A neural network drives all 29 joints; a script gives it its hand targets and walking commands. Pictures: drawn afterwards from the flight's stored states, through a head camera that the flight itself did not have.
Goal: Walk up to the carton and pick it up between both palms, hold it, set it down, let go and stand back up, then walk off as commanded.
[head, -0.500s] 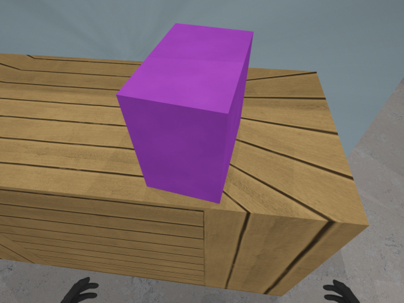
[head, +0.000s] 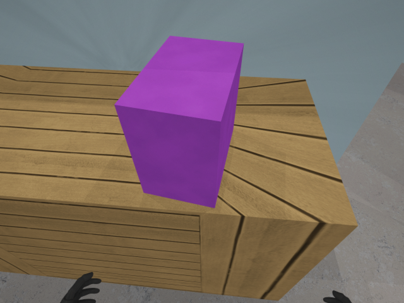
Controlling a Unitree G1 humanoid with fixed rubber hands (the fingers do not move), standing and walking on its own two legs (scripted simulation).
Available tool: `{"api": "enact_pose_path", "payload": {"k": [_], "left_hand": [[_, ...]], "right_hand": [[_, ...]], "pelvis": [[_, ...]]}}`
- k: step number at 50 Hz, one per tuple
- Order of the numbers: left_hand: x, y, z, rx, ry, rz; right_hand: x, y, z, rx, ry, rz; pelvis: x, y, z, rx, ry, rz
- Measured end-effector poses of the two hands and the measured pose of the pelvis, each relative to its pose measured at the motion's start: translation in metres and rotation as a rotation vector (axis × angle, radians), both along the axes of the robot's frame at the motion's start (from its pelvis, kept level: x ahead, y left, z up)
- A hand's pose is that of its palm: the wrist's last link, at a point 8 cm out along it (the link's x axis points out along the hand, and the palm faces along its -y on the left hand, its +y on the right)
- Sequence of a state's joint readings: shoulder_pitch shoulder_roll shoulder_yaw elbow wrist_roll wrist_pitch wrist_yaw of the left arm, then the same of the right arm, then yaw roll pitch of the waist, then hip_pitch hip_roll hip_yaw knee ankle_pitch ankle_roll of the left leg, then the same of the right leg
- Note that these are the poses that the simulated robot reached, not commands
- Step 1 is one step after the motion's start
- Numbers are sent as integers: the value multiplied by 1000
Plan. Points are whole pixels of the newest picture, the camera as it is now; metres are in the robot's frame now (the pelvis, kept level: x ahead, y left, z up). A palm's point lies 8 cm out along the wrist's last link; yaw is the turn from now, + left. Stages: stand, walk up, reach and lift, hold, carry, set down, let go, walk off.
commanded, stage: stand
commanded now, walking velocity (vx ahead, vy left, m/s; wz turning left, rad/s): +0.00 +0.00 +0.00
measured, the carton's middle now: (192, 120) +0.48 +0.04 +0.11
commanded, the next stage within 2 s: walk up in 1.38 s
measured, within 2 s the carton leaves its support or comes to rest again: neither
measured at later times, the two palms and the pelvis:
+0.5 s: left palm out of the picture +0.08 +0.29 -0.10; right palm out of the picture +0.09 -0.28 -0.11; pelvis -0.01 +0.00 +0.01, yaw +0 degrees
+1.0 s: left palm out of the picture +0.07 +0.30 -0.11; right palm out of the picture +0.05 -0.28 -0.11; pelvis -0.01 +0.01 +0.01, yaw -1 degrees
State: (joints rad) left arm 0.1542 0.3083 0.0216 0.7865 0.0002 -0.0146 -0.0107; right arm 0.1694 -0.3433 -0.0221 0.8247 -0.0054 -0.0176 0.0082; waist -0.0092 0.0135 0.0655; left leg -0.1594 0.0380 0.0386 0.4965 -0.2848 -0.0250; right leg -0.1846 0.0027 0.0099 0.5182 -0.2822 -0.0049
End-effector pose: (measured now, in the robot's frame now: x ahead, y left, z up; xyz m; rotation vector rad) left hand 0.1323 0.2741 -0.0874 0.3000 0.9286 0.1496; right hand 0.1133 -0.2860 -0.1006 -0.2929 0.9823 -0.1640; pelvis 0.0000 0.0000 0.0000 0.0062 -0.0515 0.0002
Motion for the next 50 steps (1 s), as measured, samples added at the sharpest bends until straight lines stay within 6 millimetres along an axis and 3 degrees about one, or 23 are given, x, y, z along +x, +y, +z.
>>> {"api": "enact_pose_path", "payload": {"k": [9, 27, 39, 50], "left_hand": [[-28, 8, -6, 14, 91, 31], [-59, 13, -13, 5, 152, 84], [-66, 19, -17, 4, 198, 86], [-66, 23, -18, 3, 211, 73]], "right_hand": [[-14, -1, -6, 5, 60, -23], [-30, 4, -4, 7, 106, -39], [-61, -1, -5, -19, 180, -84], [-62, 7, -7, -9, 176, -90]], "pelvis": [[-3, 1, 4, 1, -8, 1], [-7, 3, 9, -6, -16, -2], [-9, 8, 10, -8, -17, -8], [-9, 13, 11, -4, -16, -10]]}}
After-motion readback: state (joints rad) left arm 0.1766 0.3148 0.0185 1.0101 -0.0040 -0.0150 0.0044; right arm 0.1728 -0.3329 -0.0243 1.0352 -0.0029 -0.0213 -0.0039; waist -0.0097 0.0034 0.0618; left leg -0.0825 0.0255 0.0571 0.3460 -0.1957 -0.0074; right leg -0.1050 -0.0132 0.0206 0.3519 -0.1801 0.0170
